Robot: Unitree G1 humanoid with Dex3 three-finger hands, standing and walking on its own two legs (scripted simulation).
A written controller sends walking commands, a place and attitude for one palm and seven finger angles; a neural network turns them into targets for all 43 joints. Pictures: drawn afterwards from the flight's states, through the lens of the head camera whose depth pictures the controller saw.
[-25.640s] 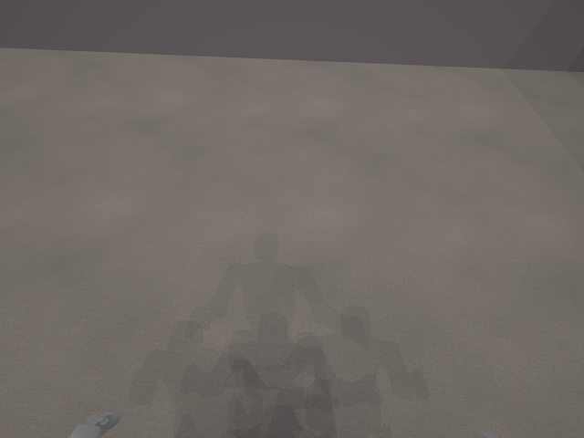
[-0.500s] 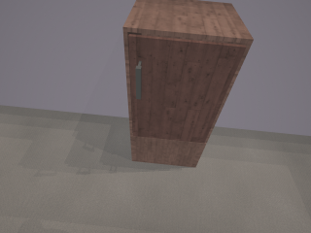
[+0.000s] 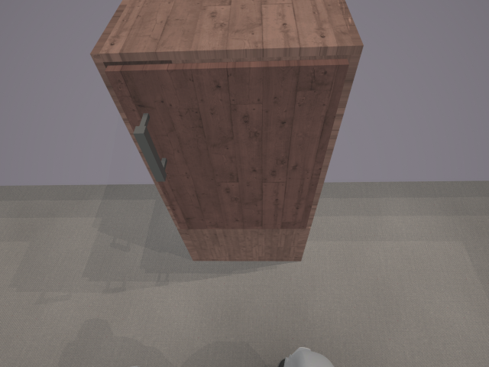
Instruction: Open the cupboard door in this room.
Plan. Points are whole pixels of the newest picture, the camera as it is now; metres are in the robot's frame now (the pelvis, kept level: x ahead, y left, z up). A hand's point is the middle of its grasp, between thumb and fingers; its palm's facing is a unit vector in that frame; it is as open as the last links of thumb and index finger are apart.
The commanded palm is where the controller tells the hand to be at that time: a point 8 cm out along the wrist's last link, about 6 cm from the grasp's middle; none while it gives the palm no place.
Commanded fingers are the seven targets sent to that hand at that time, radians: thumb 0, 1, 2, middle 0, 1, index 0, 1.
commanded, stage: come to a stop and stand still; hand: left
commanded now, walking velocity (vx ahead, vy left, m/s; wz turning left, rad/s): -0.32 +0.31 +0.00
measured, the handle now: (153, 149) +0.52 +0.22 +0.01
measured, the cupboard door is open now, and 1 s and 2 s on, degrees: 0 0 0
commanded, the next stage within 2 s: look again from close up in 1.36 s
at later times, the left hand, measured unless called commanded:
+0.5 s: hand out of the picture -0.02 +0.20 -0.15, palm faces +0.14 -0.96 -0.24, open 7.4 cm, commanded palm none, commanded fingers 0.00 0.90 0.90 -0.20 -0.30 -0.20 -0.30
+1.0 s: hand out of the picture -0.07 +0.21 -0.15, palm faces +0.05 -0.98 -0.17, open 7.3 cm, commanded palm none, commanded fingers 0.00 0.90 0.90 -0.20 -0.30 -0.20 -0.30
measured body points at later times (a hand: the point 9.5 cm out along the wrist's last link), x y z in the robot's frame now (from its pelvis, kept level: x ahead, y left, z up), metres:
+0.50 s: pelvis -0.02 +0.01 +0.02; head +0.01 +0.01 +0.47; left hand -0.02 +0.25 -0.13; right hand +0.11 -0.22 -0.12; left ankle -0.04 +0.15 -0.69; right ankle +0.07 -0.09 -0.72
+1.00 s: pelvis -0.06 +0.05 +0.02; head -0.06 +0.05 +0.47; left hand -0.07 +0.26 -0.14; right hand -0.06 -0.17 -0.14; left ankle -0.05 +0.15 -0.72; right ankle -0.07 -0.07 -0.72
